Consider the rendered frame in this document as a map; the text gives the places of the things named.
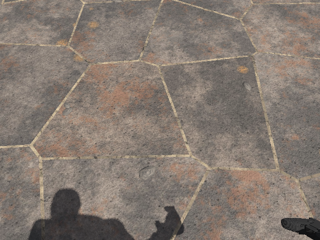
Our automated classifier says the right robot hand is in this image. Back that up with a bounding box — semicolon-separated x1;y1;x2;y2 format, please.
281;217;320;240

